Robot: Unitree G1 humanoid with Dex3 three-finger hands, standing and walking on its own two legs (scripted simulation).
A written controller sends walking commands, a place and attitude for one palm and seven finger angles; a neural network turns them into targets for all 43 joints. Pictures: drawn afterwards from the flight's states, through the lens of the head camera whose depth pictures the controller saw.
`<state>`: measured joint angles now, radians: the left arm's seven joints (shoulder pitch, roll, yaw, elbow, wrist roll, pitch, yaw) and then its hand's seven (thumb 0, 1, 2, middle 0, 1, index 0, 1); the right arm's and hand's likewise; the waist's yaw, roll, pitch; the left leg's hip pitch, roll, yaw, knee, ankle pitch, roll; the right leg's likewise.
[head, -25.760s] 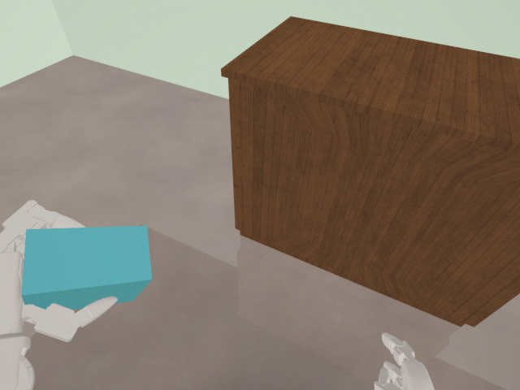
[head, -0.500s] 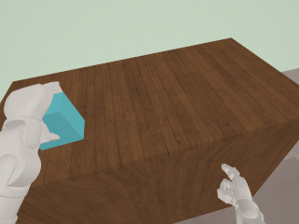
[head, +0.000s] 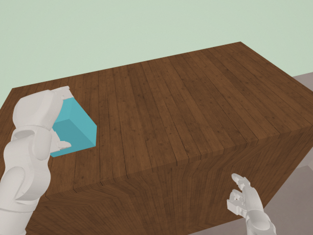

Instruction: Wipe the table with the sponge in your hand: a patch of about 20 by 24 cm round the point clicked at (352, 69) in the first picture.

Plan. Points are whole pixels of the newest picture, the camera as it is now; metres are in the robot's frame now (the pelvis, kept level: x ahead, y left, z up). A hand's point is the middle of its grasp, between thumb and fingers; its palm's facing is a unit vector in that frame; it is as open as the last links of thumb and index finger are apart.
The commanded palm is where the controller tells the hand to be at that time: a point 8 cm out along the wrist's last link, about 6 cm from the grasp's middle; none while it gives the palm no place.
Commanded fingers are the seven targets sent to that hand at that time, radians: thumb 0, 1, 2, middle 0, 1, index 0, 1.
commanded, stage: move the sponge above the wiping area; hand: left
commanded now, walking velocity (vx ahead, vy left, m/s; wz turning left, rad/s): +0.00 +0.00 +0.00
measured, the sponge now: (67, 133) +0.28 +0.27 +0.15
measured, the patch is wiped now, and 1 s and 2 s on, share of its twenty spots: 0.00 0.00 0.00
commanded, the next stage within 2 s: lower the sponge onto the table in 1.22 s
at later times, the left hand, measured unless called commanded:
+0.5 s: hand (57, 123) +0.27 +0.27 +0.20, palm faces +0.17 -0.05 -0.98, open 10.6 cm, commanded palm +0.22 +0.27 +0.27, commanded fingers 0.00 0.10 1.30 -1.20 -1.60 -1.20 -1.60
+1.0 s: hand (52, 122) +0.26 +0.28 +0.20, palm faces +0.18 -0.06 -0.98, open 10.6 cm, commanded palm +0.21 +0.28 +0.28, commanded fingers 0.00 0.10 1.30 -1.20 -1.60 -1.20 -1.60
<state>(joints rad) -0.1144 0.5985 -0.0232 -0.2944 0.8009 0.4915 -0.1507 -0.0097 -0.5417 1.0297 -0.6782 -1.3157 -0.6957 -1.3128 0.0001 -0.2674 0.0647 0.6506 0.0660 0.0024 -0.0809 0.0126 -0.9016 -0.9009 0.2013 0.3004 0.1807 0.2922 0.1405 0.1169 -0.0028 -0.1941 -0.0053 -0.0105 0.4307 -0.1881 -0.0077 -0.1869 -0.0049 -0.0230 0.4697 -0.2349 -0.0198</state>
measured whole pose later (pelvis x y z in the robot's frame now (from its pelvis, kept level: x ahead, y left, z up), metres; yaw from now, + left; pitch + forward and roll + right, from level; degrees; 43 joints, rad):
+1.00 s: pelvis +0.00 +0.00 +0.00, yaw +0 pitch -3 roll +1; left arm -0.15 0.64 -0.03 -0.27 0.81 0.48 -0.20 -0.01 -0.54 1.03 -0.68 -1.31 -0.70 -1.31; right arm 0.00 -0.27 0.07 0.66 0.06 -0.02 -0.09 0.01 -0.90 -0.90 0.20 0.30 0.20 0.30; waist 0.15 0.12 0.00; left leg -0.20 0.00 -0.02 0.45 -0.19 -0.01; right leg -0.19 0.00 -0.03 0.48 -0.24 -0.02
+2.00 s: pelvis +0.00 -0.01 +0.00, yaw +0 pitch -3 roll +1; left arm -0.12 0.63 -0.03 -0.26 0.81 0.50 -0.18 -0.01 -0.54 1.03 -0.68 -1.31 -0.70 -1.31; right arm 0.00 -0.26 0.08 0.65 0.06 -0.01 -0.08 0.01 -0.90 -0.90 0.20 0.30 0.21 0.30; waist 0.15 0.12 -0.01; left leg -0.20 0.00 -0.02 0.45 -0.20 -0.02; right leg -0.19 0.00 -0.03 0.48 -0.24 -0.03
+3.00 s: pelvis +0.01 +0.00 +0.00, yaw +0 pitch -3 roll +0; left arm -0.02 0.58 -0.04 -0.25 0.87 0.45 -0.15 -0.01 -0.54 1.03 -0.68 -1.31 -0.70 -1.31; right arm 0.02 -0.26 0.07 0.65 0.05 0.00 -0.06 0.01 -0.90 -0.90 0.20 0.30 0.20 0.30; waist 0.13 0.11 -0.02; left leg -0.20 0.00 -0.02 0.44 -0.20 -0.01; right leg -0.18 0.00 -0.03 0.47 -0.25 -0.02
